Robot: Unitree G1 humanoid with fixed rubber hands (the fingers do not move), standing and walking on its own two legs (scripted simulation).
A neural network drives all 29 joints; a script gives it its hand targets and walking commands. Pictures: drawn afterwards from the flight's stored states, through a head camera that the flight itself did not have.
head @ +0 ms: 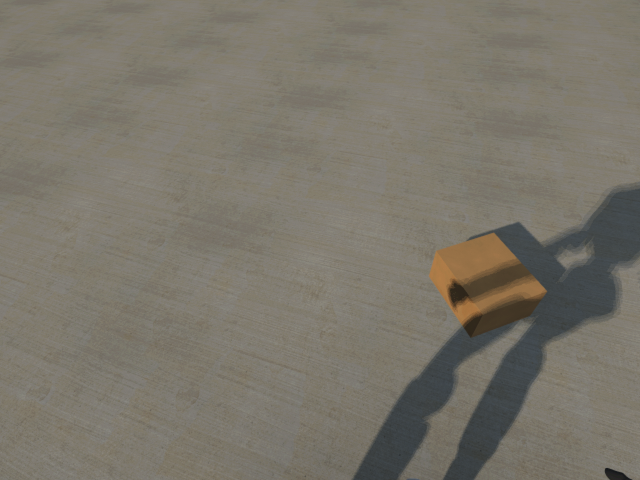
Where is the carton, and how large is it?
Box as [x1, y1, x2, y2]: [429, 233, 546, 337]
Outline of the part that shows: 494,233 437,250 429,274 430,278 470,337 529,315 546,292 546,290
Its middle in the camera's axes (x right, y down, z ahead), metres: +0.58 +0.16 +1.37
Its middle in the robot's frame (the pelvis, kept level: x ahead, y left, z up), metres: +0.87 -0.50 -0.67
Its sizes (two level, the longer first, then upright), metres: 0.280 0.243 0.154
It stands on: the floor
